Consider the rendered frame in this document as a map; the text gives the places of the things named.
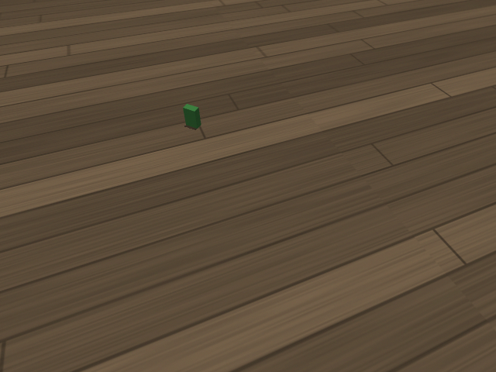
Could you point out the carton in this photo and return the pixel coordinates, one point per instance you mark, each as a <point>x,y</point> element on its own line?
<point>192,116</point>

